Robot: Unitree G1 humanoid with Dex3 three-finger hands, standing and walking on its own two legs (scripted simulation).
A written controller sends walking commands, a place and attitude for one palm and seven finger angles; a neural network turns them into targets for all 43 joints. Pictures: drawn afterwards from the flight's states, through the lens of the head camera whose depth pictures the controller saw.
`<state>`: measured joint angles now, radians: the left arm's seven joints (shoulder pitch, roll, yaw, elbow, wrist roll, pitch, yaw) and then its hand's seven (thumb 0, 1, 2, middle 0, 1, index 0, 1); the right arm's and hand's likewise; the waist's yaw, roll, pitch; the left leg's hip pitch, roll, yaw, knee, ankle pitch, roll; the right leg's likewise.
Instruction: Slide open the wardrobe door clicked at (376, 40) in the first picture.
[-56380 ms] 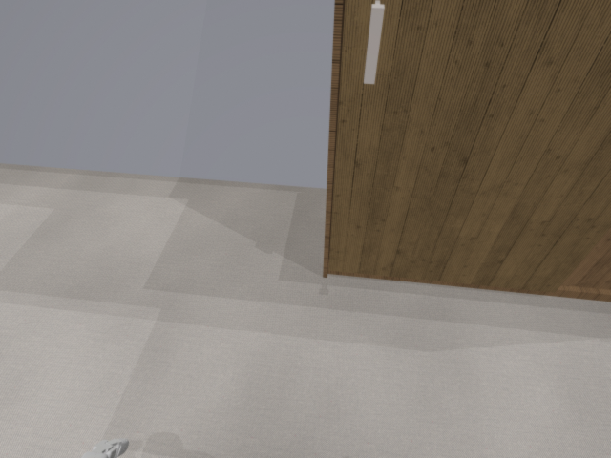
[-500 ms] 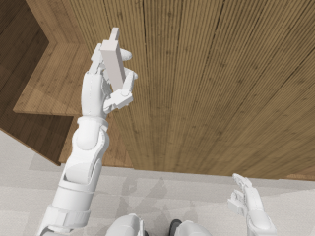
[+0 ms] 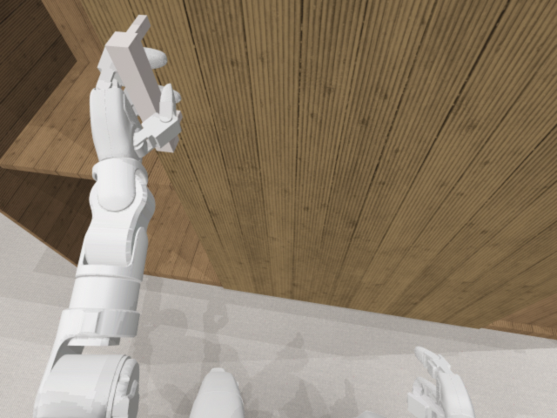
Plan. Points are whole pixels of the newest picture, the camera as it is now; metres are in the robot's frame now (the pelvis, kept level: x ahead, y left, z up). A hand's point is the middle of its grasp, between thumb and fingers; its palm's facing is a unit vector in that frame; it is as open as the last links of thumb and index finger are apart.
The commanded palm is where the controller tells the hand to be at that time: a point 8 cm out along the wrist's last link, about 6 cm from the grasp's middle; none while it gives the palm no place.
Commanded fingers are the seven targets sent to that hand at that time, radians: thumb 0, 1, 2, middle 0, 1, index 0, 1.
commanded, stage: step sideways, sliding the door along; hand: left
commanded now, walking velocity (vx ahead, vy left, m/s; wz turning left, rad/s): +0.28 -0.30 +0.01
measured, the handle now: (155, 88) +0.45 +0.23 +0.19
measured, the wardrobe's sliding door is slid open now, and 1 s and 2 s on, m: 0.56 0.55 0.56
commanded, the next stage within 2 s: stop walking and hold the door there in 0.22 s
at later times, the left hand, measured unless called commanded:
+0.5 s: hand (168, 119) +0.41 +0.20 +0.17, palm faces +0.43 -0.88 -0.20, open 6.4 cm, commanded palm +0.37 +0.23 +0.15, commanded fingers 0.00 0.90 0.90 -0.45 -1.40 -0.45 -1.40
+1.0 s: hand (161, 118) +0.41 +0.21 +0.18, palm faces +0.51 -0.84 -0.19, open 6.4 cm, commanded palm +0.36 +0.26 +0.15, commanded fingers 0.00 0.90 0.90 -0.45 -1.40 -0.45 -1.40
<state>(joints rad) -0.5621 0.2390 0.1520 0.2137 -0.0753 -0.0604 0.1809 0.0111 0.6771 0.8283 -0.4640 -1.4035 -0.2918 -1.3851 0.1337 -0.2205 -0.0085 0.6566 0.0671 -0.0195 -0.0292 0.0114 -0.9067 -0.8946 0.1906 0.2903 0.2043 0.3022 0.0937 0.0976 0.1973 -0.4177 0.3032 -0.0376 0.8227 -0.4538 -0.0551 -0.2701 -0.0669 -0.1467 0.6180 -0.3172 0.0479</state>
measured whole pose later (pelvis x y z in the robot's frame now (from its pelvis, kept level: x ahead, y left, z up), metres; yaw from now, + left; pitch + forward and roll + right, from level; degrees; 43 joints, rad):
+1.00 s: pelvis +0.01 -0.11 +0.01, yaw -4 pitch -2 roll +2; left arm -0.48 0.58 0.52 0.76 -0.02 -0.20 0.06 -0.14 0.57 0.78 -0.45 -1.40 -0.35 -1.37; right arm 0.26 -0.39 -0.05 0.75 0.05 -0.05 -0.07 0.01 -0.91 -0.90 0.20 0.29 0.20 0.30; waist -0.07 -0.04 0.03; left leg -0.22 0.00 0.05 0.61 -0.43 0.00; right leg -0.39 -0.08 -0.03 0.43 -0.01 0.02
